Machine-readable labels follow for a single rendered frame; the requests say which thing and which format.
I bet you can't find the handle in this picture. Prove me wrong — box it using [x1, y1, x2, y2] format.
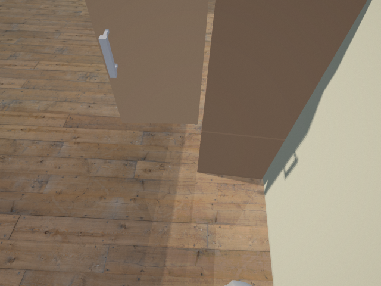
[99, 29, 118, 78]

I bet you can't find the cupboard door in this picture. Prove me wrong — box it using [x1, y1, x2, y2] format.
[85, 0, 209, 124]

